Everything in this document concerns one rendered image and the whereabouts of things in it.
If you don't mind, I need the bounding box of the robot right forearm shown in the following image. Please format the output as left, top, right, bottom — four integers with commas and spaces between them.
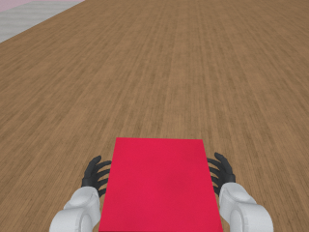
218, 182, 274, 232

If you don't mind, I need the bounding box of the robot left forearm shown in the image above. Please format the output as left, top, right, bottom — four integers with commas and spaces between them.
49, 186, 101, 232

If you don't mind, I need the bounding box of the robot right hand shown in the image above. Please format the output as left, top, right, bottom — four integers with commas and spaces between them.
207, 152, 236, 197

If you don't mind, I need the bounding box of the carton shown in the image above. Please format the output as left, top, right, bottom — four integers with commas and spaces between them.
98, 137, 223, 232

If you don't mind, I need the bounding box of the robot left hand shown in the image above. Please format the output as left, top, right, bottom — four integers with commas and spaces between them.
81, 155, 112, 198

